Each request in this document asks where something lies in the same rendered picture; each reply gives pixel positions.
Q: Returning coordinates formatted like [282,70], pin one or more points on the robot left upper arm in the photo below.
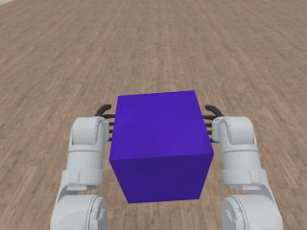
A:
[80,212]

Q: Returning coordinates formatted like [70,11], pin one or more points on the right robot forearm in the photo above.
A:
[242,166]

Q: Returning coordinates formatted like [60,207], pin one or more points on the left robot forearm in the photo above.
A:
[84,167]

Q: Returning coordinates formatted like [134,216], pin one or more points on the robot right upper arm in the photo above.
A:
[250,212]

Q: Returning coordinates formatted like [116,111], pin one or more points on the left robot hand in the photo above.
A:
[106,116]

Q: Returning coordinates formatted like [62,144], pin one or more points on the right robot hand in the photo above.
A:
[217,112]

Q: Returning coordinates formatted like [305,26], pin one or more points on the carton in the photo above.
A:
[160,148]

